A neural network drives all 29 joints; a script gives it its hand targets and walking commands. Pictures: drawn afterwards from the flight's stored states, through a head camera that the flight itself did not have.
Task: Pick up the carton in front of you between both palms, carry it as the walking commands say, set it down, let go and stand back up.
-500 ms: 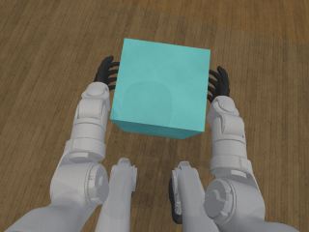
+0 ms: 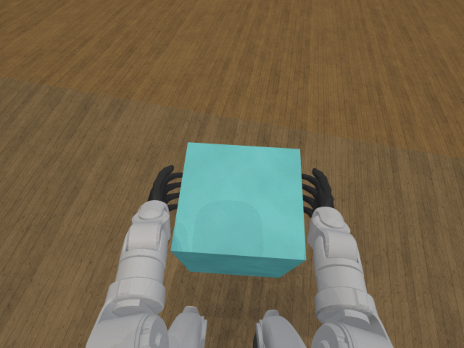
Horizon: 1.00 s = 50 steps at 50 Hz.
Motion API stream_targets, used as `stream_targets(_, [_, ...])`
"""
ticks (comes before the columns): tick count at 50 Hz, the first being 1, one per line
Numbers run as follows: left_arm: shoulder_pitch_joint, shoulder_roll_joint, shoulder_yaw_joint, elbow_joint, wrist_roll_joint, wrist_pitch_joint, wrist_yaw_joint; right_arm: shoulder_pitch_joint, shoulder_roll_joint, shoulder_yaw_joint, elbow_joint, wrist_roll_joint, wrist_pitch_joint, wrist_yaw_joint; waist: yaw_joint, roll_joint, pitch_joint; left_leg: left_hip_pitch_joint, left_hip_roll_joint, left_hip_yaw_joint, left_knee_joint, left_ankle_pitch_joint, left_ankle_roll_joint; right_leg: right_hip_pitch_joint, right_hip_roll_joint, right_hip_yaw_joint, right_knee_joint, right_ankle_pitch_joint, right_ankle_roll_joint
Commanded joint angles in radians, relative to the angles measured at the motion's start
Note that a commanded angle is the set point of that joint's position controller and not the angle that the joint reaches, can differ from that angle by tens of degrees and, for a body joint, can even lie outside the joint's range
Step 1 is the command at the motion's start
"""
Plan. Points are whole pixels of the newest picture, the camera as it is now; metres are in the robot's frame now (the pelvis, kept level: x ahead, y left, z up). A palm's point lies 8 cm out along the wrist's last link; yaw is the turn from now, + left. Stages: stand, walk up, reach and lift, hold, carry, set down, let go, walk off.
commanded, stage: reach and lift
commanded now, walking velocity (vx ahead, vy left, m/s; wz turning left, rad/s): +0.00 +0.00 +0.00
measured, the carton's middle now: (238, 217) +0.37 +0.00 -0.10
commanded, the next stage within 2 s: hold in 1.42 s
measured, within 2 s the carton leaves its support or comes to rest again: neither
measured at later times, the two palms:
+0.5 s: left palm (142, 200) +0.32 +0.14 +0.10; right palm (353, 197) +0.32 -0.15 +0.10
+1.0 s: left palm (139, 193) +0.32 +0.15 +0.11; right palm (353, 191) +0.33 -0.15 +0.11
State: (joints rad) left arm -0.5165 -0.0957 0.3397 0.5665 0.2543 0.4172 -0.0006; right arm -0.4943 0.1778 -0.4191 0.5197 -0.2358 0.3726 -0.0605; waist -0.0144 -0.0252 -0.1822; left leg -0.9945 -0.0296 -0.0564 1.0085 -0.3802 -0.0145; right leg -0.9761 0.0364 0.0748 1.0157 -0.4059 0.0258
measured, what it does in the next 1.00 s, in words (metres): rises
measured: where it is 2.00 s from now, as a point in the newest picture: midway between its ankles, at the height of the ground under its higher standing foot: outside the picture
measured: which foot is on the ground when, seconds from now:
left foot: down 0.00-1.00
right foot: down 0.00-1.00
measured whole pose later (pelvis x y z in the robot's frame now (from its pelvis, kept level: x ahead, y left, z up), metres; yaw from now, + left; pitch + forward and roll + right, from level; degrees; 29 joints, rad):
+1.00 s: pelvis +0.03 +0.00 +0.08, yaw +0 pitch -4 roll +0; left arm -0.31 -0.16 0.26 0.34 0.31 0.66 -0.01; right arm -0.34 0.17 -0.31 0.37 -0.32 0.61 0.01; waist 0.00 -0.01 0.02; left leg -0.14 -0.02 -0.06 0.41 -0.19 -0.01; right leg -0.13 0.01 0.08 0.42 -0.22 0.01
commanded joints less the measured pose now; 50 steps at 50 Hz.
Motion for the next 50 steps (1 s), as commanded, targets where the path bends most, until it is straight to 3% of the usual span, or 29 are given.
stream_targets(1, [-0.527, -1.049, -0.574, -0.021, -0.179, -0.035, -0.236, -0.481, 1.039, 0.625, 0.102, 0.15, 0.025, 0.276, 0.012, 0.037, -0.505, 0.49, -0.099, -0.006, -0.19, 0.27, 0.013, 0.326, 0.097, -0.012, -0.208, 0.253, -0.017])
stream_targets(16, [-0.315, -1.025, -0.667, -0.209, -0.218, 0.095, -0.237, -0.236, 1.018, 0.705, -0.039, 0.176, 0.15, 0.298, 0.017, 0.016, -0.229, 0.848, -0.072, -0.017, -0.52, 0.389, 0.014, 0.741, 0.059, 0.008, -0.537, 0.408, -0.013])
stream_targets(25, [-0.333, -0.979, -0.537, -0.157, -0.153, 0.163, -0.255, -0.273, 0.966, 0.581, 0.009, 0.118, 0.217, 0.321, 0.022, 0.009, 0.021, 0.854, -0.062, 0.003, -0.615, 0.165, 0.024, 0.755, 0.043, -0.003, -0.641, 0.181, -0.03])
stream_targets(34, [-0.435, -1.013, -0.571, -0.195, -0.167, 0.156, -0.265, -0.369, 0.99, 0.605, -0.029, 0.13, 0.208, 0.328, 0.015, 0.017, -0.073, 0.908, -0.061, 0.002, -0.607, 0.192, 0.02, 0.799, 0.045, -0.01, -0.629, 0.204, -0.029])
stream_targets(50, [-0.301, -1.004, -0.605, -0.278, -0.19, 0.192, -0.243, -0.257, 0.943, 0.631, -0.11, 0.145, 0.236, 0.326, 0.017, 0.029, -0.085, 0.994, -0.063, -0.005, -0.651, 0.367, 0.003, 0.876, 0.061, -0.011, -0.663, 0.364, -0.024])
